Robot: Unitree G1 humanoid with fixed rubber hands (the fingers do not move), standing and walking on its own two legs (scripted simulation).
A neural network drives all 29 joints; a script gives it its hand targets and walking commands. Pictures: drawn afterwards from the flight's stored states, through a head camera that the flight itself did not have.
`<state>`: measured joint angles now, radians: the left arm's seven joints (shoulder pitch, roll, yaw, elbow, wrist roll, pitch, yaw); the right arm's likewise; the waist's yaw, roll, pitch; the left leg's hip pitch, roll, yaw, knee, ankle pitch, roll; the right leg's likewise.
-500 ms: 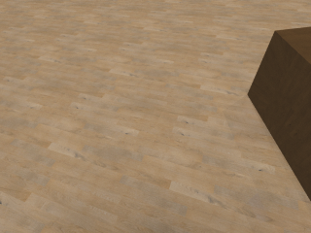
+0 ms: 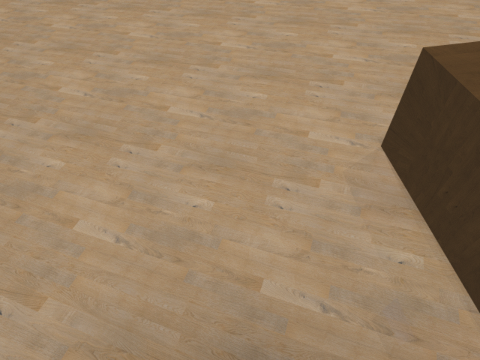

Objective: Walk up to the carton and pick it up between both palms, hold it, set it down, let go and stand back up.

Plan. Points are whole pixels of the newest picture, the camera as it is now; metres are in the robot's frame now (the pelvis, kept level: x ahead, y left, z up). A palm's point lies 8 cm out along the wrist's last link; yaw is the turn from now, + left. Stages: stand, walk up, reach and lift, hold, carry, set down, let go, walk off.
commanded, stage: stand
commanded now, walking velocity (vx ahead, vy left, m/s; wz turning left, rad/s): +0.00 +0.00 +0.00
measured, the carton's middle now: out of the picture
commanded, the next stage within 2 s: walk up in 0.60 s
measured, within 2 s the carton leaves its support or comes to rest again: neither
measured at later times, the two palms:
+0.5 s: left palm out of the picture -0.04 +0.20 -0.14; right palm out of the picture -0.05 -0.19 -0.16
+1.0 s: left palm out of the picture +0.04 +0.26 -0.14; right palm out of the picture -0.05 -0.26 -0.17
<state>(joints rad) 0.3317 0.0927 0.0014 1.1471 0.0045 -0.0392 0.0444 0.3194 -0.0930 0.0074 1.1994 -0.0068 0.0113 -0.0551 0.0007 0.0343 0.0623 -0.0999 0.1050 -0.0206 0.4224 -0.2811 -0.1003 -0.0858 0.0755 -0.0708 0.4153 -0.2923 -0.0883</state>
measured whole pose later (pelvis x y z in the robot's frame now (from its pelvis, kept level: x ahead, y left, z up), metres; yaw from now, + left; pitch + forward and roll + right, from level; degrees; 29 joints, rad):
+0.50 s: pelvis +0.00 +0.00 +0.00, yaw +0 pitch -2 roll +0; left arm 0.34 0.09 0.00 1.14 0.00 -0.04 0.04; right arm 0.33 -0.09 0.01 1.20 -0.01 0.01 -0.05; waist 0.00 0.03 0.06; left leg -0.11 0.11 -0.02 0.42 -0.27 -0.10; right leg -0.09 0.08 -0.07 0.41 -0.28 -0.09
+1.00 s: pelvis -0.01 -0.01 -0.03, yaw -13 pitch -2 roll +4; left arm 0.36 0.24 0.08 0.98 0.05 0.02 -0.01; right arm 0.29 -0.21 -0.07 1.03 -0.10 -0.07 -0.09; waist 0.00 -0.02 0.08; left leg -0.13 0.14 0.20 0.62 -0.43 -0.11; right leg -0.44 -0.04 -0.01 1.07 -0.59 0.05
